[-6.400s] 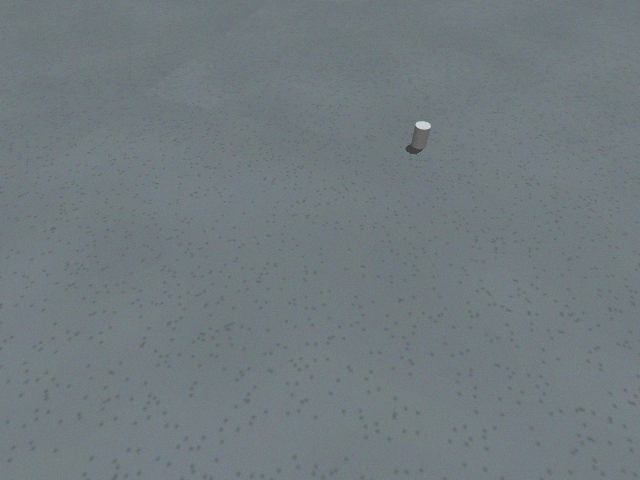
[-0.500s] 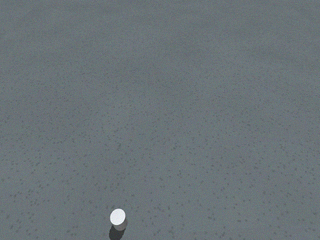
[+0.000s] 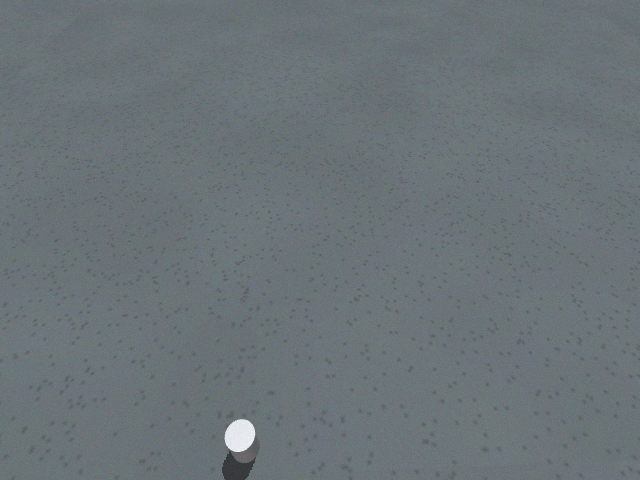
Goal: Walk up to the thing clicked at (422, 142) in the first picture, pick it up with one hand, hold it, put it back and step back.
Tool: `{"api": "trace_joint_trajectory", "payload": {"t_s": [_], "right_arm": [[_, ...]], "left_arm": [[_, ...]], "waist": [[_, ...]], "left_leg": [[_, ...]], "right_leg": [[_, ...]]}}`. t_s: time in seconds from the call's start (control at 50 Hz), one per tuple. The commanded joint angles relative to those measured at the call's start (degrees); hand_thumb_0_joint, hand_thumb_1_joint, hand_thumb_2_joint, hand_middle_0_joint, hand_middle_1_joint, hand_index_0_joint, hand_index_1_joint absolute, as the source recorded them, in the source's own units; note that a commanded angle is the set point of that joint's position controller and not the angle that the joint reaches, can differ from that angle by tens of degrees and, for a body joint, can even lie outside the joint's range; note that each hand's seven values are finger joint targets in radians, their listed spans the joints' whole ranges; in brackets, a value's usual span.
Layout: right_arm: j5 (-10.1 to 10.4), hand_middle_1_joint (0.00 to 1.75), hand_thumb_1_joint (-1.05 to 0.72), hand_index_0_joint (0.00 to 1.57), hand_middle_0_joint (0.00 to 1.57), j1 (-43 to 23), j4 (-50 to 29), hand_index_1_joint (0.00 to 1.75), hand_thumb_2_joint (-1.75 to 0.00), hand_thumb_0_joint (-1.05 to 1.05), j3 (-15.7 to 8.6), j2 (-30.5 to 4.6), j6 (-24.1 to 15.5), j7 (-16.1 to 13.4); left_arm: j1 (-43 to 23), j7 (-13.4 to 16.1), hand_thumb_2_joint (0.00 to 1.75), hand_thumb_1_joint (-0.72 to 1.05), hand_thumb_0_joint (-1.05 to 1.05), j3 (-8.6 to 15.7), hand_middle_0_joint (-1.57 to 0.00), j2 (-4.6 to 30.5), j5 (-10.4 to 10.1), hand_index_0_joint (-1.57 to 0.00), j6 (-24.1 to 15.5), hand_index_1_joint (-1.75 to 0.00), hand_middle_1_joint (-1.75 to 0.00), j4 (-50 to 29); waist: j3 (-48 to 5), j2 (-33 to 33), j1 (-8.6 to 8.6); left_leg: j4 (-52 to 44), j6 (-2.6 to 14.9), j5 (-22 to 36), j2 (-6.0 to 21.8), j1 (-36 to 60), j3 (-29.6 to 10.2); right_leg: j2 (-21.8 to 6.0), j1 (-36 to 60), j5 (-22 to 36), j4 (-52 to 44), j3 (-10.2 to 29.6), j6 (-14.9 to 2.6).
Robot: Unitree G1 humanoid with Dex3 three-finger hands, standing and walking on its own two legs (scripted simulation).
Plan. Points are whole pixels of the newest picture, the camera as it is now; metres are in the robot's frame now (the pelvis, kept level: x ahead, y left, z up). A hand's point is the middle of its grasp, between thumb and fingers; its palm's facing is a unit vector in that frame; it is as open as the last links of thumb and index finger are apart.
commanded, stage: walk up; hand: left
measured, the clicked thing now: (243, 441) +0.36 +0.21 -0.71
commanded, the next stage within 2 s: stand in 0.20 s
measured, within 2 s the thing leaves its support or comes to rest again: neither
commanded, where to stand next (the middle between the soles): +0.03 +0.01 m, yaw -1 degrees
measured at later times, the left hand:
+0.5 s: hand out of the picture +0.07 +0.25 -0.15, palm faces -0.02 -0.94 -0.34, open 7.4 cm
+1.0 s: hand out of the picture +0.04 +0.25 -0.15, palm faces -0.05 -0.94 -0.34, open 7.4 cm
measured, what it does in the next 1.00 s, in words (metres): stands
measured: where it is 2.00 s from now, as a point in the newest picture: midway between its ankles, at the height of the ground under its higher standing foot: outside the picture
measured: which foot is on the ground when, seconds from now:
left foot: down 0.00-1.00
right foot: down 0.00-1.00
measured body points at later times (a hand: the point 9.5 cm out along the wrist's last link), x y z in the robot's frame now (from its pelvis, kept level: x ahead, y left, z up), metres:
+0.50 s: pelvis -0.02 +0.00 +0.01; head -0.01 +0.00 +0.46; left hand +0.07 +0.30 -0.12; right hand +0.08 -0.30 -0.12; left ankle +0.01 +0.13 -0.74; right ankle -0.03 -0.13 -0.74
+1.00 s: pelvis -0.02 -0.01 +0.01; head -0.01 -0.01 +0.46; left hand +0.05 +0.29 -0.13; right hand +0.03 -0.31 -0.13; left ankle +0.01 +0.13 -0.74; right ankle -0.03 -0.13 -0.74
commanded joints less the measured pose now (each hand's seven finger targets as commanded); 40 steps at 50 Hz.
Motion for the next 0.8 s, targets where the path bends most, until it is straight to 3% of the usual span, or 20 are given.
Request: {"api": "trace_joint_trajectory", "payload": {"t_s": [0.0, 0.08, 0.14, 0.16, 0.18, 0.2, 0.26, 0.32, 0.48, 0.6, 0.66, 0.72, 0.78], "right_arm": [[-0.2, 0.3, -0.9, 0.2, 0.2, -2.9, -3.9, 0.3, -0.9, 0.0, -2.4, -12.8, -1.2, -1.2], [-0.2, 0.3, -0.9, 0.2, 0.2, -2.6, -4.0, 0.3, -0.9, 0.0, -2.3, -12.3, -1.0, -1.2], [-0.3, 0.3, -0.9, 0.2, 0.2, -2.4, -3.7, 0.3, -0.9, 0.0, -2.3, -12.4, -1.1, -1.2], [-0.3, 0.3, -0.9, 0.2, 0.2, -2.0, -3.7, 0.3, -0.9, 0.0, -2.3, -12.3, -1.2, -1.2], [0.0, 0.3, -0.9, 0.2, 0.2, -5.5, -4.4, 0.3, -0.9, 0.0, -1.8, -11.8, -1.4, -1.6], [0.1, 0.3, -0.9, 0.2, 0.2, -5.0, -4.4, 0.3, -0.9, 0.0, -1.9, -12.2, -1.5, -1.7], [0.1, 0.3, -0.9, 0.2, 0.2, -4.0, -3.7, 0.3, -0.9, 0.0, -1.9, -12.3, -1.6, -2.0], [0.1, 0.3, -0.9, 0.2, 0.2, -4.6, -3.4, 0.3, -0.9, 0.0, -1.8, -11.9, -1.5, -2.0], [0.0, 0.3, -0.9, 0.2, 0.2, -5.1, -2.3, 0.3, -0.9, 0.0, -1.4, -11.7, -1.3, -1.7], [-0.4, 0.3, -0.9, 0.2, 0.2, -4.6, -1.8, 0.3, -0.9, 0.0, -1.7, -11.4, -1.4, -1.2], [-0.5, 0.3, -0.9, 0.2, 0.2, -3.8, -1.7, 0.3, -0.9, 0.0, -1.8, -11.5, -1.3, -1.1], [-0.5, 0.3, -0.9, 0.2, 0.2, -3.0, -1.8, 0.3, -0.9, 0.0, -2.0, -11.5, -1.2, -1.0], [-0.6, 0.3, -0.9, 0.2, 0.2, -2.5, -1.9, 0.3, -0.9, 0.0, -1.9, -11.5, -1.5, -1.1]], "left_arm": [[-2.1, 0.6, 0.9, 0.9, 0.0, 2.4, -0.2, 12.6, -0.1, -0.2, -1.1, -0.3, -0.3, -3.5], [-2.6, 0.7, 0.9, 0.9, 0.0, 2.6, -0.2, 13.2, 0.1, -0.2, -1.2, -0.3, -0.3, -3.9], [-3.5, 0.7, 0.9, 0.9, 0.0, 2.6, -0.2, 12.8, 0.0, -0.2, -1.1, -0.3, -0.3, -4.2], [-3.4, 0.7, 0.9, 0.9, 0.0, 2.6, -0.2, 12.5, -0.1, -0.2, -1.1, -0.3, -0.3, -4.2], [-3.7, 0.7, 0.9, 0.9, 0.0, 1.9, -0.2, 11.2, -0.7, -0.2, -0.8, -0.3, -0.3, -3.5], [-3.4, 0.7, 0.9, 0.9, 0.0, 1.9, -0.2, 10.9, -0.7, -0.2, -0.6, -0.3, -0.3, -3.5], [-3.5, 0.8, 0.9, 0.9, 0.0, 2.0, -0.2, 11.4, -0.6, -0.2, -0.4, -0.3, -0.3, -3.1], [-3.3, 0.6, 0.9, 0.9, 0.0, 1.9, -0.2, 11.2, -0.5, -0.2, -0.4, -0.3, -0.3, -2.5], [-4.2, 0.3, 0.9, 0.9, 0.0, 1.5, -0.2, 11.4, -0.2, -0.2, -0.4, -0.3, -0.3, -1.6], [-3.9, 0.2, 0.9, 0.9, 0.0, 1.4, -0.2, 11.8, 0.0, -0.2, -0.6, -0.3, -0.3, -1.6], [-3.7, 0.1, 0.9, 0.9, 0.0, 1.7, -0.2, 12.0, 0.1, -0.2, -0.4, -0.3, -0.3, -1.6], [-3.4, 0.1, 0.9, 0.9, 0.0, 1.6, -0.2, 11.9, 0.2, -0.2, -0.4, -0.3, -0.3, -2.0], [-3.0, 0.1, 0.9, 0.9, 0.0, 1.6, -0.2, 11.7, -0.1, -0.2, -0.6, -0.3, -0.3, -2.2]], "waist": [[-4.7, 1.0, 0.04], [-4.1, -0.8, -0.35], [-4.4, 0.0, -0.49], [-4.5, 0.1, -0.43], [-3.0, -0.1, -0.03], [-4.1, 0.8, -0.28], [-5.9, 0.9, -0.33], [-7.2, 0.9, -0.45], [-4.4, 0.2, -0.82], [-2.5, -0.9, -0.75], [-1.1, 0.1, -0.83], [-1.0, -1.2, -0.75], [-3.7, 0.5, -0.79]], "left_leg": [[-4.0, 4.02, 12.4, 4.9, -0.7, -4.2], [-2.5, 3.38, 12.1, 3.6, -0.8, -2.6], [-3.6, 3.35, 13.6, 4.1, 0.0, -3.2], [-3.9, 3.43, 14.8, 4.5, 0.1, -3.6], [-5.3, 2.67, 22.3, 6.5, 1.9, -4.6], [-5.4, 2.33, 25.3, 6.8, 3.4, -4.7], [-5.9, 1.78, 27.0, 6.9, 4.3, -4.0], [-6.9, 1.67, 23.7, 7.1, 5.7, -3.7], [-10.5, 1.19, 9.4, 6.4, 3.3, -3.6], [-10.6, 1.21, 4.9, 6.2, 2.2, -3.8], [-11.3, 1.15, -0.4, 5.7, 0.2, -4.1], [-10.7, 1.37, 0.0, 5.6, -0.3, -4.1], [-10.6, 1.5, 4.5, 6.2, 1.2, -4.2]], "right_leg": [[-3.7, 2.0, 9.2, -3.3, 3.8, -3.28], [-4.9, 1.5, 9.3, -4.5, 5.0, -3.72], [-4.8, 1.3, 10.2, -4.1, 4.3, -3.4], [-4.4, 1.8, 10.8, -3.7, 3.9, -3.29], [-5.4, -0.7, 17.3, -4.9, 5.1, -2.54], [-5.1, 0.4, 18.6, -4.9, 4.6, -2.09], [-5.3, 2.5, 20.4, -4.7, 4.3, -1.85], [-5.1, 2.8, 17.7, -5.8, 4.5, -1.91], [-5.3, 0.3, 7.0, -9.5, 5.8, -1.97], [-5.3, -2.6, 0.8, -11.0, 6.6, -2.0], [-5.1, -4.3, -4.0, -11.2, 6.9, -2.03], [-5.1, -4.8, -5.5, -11.6, 7.4, -2.23], [-5.3, -2.7, 0.7, -10.0, 7.3, -2.55]]}}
